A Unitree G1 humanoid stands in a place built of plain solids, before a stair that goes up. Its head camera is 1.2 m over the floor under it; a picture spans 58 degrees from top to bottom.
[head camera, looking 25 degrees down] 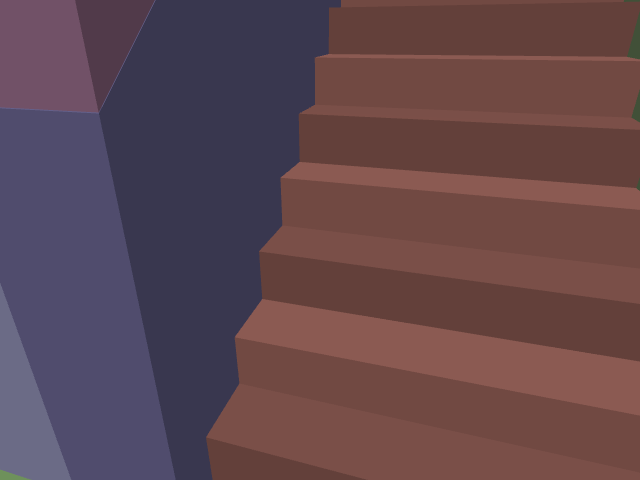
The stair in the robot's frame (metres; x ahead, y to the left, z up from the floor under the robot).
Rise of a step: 0.19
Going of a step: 0.21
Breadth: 1.36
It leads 16 degrees to the right of straight ahead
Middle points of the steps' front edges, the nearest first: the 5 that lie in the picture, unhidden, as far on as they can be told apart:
0.90 -0.30 0.38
1.11 -0.36 0.56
1.31 -0.42 0.75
1.52 -0.48 0.94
1.72 -0.54 1.13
